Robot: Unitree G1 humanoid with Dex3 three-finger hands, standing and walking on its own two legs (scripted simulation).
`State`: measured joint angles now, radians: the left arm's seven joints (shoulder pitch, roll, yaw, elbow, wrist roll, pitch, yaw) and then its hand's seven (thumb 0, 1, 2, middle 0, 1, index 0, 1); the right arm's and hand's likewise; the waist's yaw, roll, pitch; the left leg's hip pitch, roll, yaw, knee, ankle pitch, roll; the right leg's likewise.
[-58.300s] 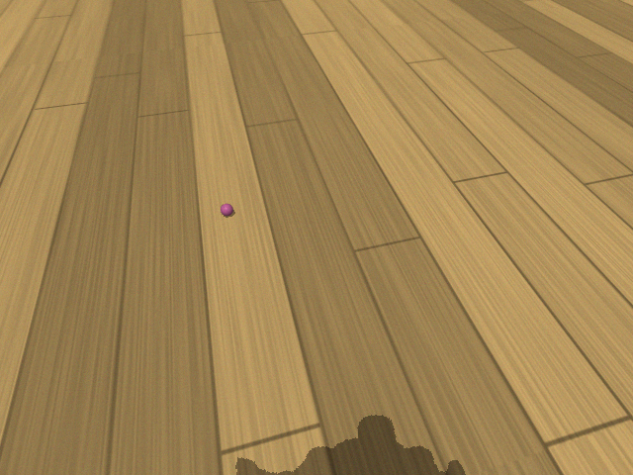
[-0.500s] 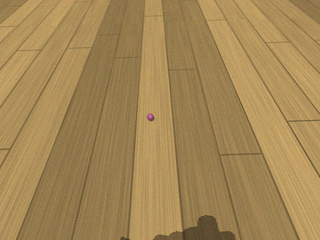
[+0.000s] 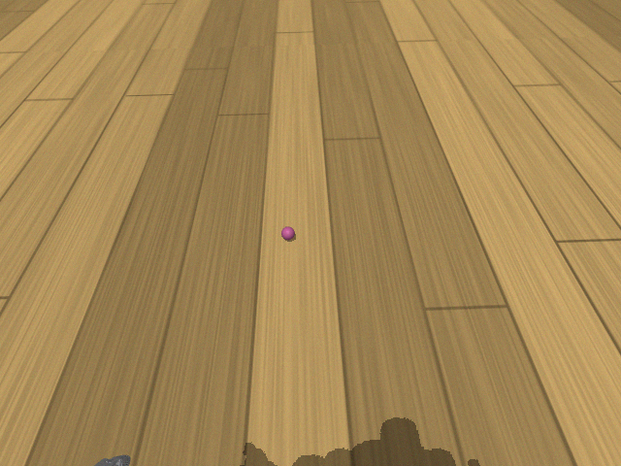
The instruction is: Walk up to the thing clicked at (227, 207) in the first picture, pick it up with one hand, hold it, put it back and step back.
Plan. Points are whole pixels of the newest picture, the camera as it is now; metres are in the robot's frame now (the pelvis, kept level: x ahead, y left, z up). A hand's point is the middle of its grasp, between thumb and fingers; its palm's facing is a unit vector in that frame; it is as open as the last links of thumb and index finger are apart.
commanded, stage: step back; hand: left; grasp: from above
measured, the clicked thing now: (288, 233) +1.09 +0.13 -0.73
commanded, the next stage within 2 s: stand in 0.28 s
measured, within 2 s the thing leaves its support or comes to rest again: neither
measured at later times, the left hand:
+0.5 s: hand out of the picture +0.13 +0.26 -0.13, palm faces -0.04 -0.94 -0.34, open 7.4 cm
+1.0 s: hand out of the picture +0.09 +0.24 -0.13, palm faces -0.06 -0.94 -0.34, open 7.4 cm
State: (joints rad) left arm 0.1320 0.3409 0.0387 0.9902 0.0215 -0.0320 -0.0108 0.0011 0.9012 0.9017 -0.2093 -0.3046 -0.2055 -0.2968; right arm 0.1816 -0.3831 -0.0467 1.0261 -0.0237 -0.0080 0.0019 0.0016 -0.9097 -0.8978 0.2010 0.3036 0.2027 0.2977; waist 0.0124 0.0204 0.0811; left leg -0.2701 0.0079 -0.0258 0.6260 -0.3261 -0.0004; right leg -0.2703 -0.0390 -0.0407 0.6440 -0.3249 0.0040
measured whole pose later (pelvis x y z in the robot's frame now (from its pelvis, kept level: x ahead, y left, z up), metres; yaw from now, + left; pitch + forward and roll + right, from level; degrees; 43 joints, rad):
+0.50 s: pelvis +0.02 +0.01 +0.02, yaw -2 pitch -3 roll +0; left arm 0.06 0.35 0.00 1.12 0.00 -0.01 -0.01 0.00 0.91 0.90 -0.21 -0.30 -0.20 -0.30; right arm 0.02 -0.33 -0.02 1.11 -0.01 -0.02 0.01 0.00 -0.91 -0.90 0.20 0.30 0.20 0.30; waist 0.01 -0.01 0.07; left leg -0.10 0.00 0.02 0.35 -0.21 0.00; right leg -0.11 -0.04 0.00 0.37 -0.21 0.03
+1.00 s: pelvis +0.01 -0.01 +0.02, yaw -2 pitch -3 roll +0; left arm 0.11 0.35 0.00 1.14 0.01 -0.02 -0.01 0.00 0.90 0.90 -0.21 -0.30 -0.20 -0.30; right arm 0.10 -0.35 -0.01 1.16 -0.01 -0.01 0.02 0.00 -0.91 -0.90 0.20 0.30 0.20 0.30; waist -0.01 0.01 0.06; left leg -0.10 0.03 0.01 0.30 -0.15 -0.03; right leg -0.11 -0.01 -0.02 0.33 -0.16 0.00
